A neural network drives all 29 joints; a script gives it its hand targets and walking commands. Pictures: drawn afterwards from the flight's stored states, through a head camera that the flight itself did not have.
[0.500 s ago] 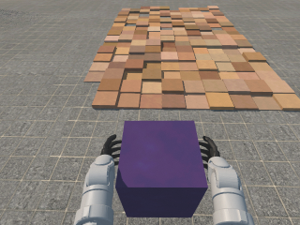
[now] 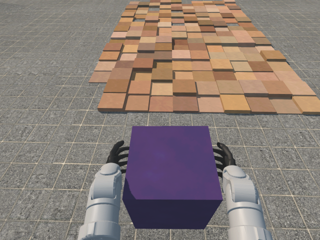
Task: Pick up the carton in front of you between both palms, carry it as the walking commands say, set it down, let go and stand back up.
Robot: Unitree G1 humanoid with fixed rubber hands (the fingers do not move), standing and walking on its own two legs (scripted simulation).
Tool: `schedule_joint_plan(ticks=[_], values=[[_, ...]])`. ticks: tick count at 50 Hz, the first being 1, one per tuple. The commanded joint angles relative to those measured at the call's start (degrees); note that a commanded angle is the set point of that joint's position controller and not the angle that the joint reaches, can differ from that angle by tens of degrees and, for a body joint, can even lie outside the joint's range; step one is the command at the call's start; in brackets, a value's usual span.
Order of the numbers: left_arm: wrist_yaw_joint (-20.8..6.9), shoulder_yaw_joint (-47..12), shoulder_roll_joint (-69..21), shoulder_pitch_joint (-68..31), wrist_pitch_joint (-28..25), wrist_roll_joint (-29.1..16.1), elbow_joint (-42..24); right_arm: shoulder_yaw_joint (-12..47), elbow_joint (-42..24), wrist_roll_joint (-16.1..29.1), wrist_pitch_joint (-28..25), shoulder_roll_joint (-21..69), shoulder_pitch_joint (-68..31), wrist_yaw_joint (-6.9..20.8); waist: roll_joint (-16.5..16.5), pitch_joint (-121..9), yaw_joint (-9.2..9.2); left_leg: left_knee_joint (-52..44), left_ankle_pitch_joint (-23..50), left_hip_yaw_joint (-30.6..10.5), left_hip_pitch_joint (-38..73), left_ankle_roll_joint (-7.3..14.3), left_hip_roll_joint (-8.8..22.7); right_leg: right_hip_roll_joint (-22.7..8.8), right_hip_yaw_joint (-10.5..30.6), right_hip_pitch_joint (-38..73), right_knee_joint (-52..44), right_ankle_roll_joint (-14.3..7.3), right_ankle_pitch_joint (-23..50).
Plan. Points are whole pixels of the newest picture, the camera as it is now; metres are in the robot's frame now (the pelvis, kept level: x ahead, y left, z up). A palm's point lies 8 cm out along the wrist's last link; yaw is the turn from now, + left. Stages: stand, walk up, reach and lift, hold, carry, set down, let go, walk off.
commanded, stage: reach and lift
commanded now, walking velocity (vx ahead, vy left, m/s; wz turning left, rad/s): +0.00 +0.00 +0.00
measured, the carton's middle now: (169, 179) +0.30 +0.00 -0.04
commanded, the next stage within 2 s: hold in 0.40 s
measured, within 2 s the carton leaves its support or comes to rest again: neither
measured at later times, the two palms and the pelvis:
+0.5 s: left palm (111, 166) +0.29 +0.15 +0.05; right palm (230, 169) +0.29 -0.15 +0.04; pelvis +0.00 +0.00 +0.00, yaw +0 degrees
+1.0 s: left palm (102, 157) +0.30 +0.17 +0.07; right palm (223, 156) +0.31 -0.13 +0.07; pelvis +0.02 +0.01 -0.01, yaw +1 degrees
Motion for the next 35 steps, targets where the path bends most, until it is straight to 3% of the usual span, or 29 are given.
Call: schedule_joint_plan(ticks=[1, 10, 20, 25, 31, 35], values=[[-13.42, -31.2, -53.11, -24.74, -0.89, -13.38, -1.31, 30.82, -2.18, 13.24, -1.5, 53.1, -25.48, 12.39, -0.04, -16.46, -0.01, -3.64, 12.44, 0.35, 2.59, 0.55, -5.0, 4.8, 0.2, 7.95, -2.43, -0.28, 13.02], [-13.07, -32.58, -52.66, -22.68, 0.33, -14.43, -4.36, 31.98, -5.29, 14.02, -0.41, 52.32, -23.51, 12.06, 0.02, -15.61, -0.03, -4.32, 14.53, 0.03, 3.87, 0.33, -4.97, 4.95, 0.39, 8.72, -2.94, -0.23, 14.53], [-12.87, -32.69, -52.41, -23.92, 1.69, -14.62, -5.21, 32.39, -6.34, 14.2, 0.86, 51.74, -25.07, 12.14, 0.08, -14.37, 0.08, -4.84, 11.52, 0.25, 3.81, 0.37, -4.79, 4.92, 0.15, 8.38, -3.34, -0.27, 11.35], [-12.33, -35.94, -52.19, -21.78, 3.84, -16.74, -10.76, 36.26, -11.6, 16.56, 2.98, 52.1, -23.4, 11.78, 0.03, -16.93, 0.58, -5.51, 16.01, -0.02, 6.66, 0.12, -4.75, 4.94, 0.51, 10.72, -4.1, 0.02, 15.56], [-12.42, -32.57, -48.73, -21.9, 6.17, -14.76, -8.33, 32.09, -8.9, 14.29, 5.28, 49.06, -22.75, 11.48, -0.04, -8.16, 0.26, -7.0, 5.13, 0.86, 3.14, 0.62, -4.36, 4.57, 0.19, 7.67, -5.68, -0.46, 5.06], [-13.03, -33.62, -50.32, -26.09, 5.69, -15.63, -8.73, 33.02, -8.99, 15.17, 4.95, 50.84, -26.68, 11.98, 0.14, -10.22, 0.21, -6.3, 3.8, 0.91, 2.79, 0.8, -4.3, 4.45, 0.03, 7.84, -5.1, -0.58, 3.9]])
